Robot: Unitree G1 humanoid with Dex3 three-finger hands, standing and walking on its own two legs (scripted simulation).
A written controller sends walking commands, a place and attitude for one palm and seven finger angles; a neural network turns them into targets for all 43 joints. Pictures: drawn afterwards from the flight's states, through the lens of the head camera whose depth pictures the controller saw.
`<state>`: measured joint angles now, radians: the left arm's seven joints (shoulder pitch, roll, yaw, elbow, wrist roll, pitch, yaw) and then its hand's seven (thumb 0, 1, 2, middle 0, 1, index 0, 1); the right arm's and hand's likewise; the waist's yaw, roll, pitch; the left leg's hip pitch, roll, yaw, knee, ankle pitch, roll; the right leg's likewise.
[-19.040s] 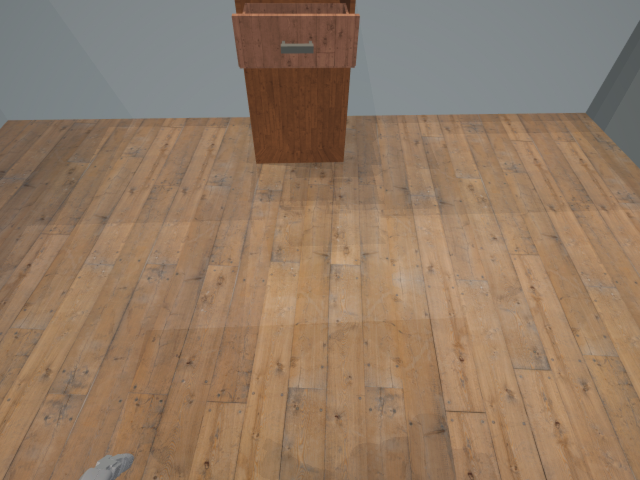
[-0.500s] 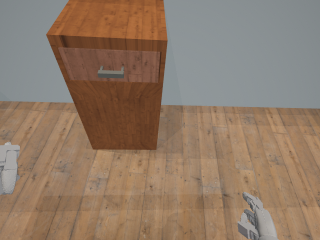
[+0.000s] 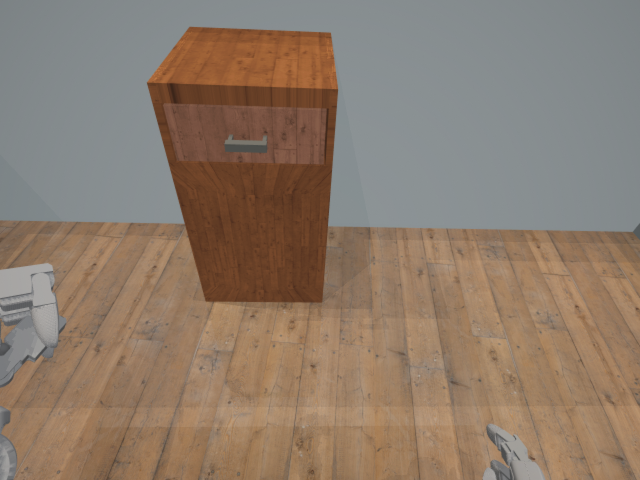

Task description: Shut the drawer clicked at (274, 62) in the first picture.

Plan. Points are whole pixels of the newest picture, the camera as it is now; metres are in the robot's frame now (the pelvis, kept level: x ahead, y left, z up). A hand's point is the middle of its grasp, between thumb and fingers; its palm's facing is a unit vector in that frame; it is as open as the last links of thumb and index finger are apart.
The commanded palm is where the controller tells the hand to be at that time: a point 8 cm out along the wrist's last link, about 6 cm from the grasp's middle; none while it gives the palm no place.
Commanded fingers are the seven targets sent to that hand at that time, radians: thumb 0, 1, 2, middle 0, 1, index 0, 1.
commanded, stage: stop stepping back and stand still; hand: left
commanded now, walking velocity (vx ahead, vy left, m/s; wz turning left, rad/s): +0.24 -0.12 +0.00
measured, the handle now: (247, 142) +0.91 +0.21 -0.04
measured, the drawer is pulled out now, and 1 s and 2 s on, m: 0.00 0.00 0.00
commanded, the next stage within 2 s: let the arm hang, fingers relaxed in 1.28 s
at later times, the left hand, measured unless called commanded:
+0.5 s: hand (13, 391) +0.15 +0.25 +0.18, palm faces +0.47 -0.77 -0.43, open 3.3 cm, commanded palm +0.08 +0.28 +0.19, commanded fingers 0.00 0.90 0.90 -1.40 -1.60 -1.40 -1.60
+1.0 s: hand (22, 368) +0.17 +0.26 +0.18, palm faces +0.42 -0.77 -0.48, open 3.3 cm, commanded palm +0.10 +0.29 +0.19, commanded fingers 0.00 0.90 0.90 -1.40 -1.60 -1.40 -1.60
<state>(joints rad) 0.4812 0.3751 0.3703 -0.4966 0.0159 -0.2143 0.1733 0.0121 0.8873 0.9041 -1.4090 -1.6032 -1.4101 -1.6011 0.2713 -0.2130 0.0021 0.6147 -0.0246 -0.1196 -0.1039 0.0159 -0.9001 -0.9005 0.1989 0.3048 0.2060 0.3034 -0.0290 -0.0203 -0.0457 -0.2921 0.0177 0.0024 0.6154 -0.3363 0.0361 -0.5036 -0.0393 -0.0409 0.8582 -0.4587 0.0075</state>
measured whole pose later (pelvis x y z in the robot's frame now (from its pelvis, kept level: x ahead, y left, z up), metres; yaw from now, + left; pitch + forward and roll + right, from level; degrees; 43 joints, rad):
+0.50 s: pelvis -0.04 +0.00 +0.00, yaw +3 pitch -3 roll +1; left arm 0.52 0.37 0.38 -0.49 0.01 -0.23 0.15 0.01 0.89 0.90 -1.41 -1.60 -1.41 -1.60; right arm 0.25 -0.21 -0.01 0.64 -0.02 -0.17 -0.10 0.02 -0.90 -0.90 0.19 0.30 0.20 0.30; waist -0.02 -0.03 0.00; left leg -0.29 0.02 0.08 0.58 -0.23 0.01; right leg -0.39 -0.03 -0.04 0.82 -0.45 0.00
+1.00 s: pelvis -0.01 +0.01 +0.01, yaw +3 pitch +0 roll +0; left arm 0.59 0.36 0.36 -0.53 0.00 -0.22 0.14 0.02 0.89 0.90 -1.41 -1.60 -1.41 -1.60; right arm 0.22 -0.19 0.02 0.62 -0.01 -0.15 -0.07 0.02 -0.90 -0.90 0.20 0.30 0.21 0.30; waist 0.00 0.01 0.02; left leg -0.25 0.01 0.06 0.50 -0.24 0.01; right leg -0.26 0.00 -0.04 0.50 -0.23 -0.01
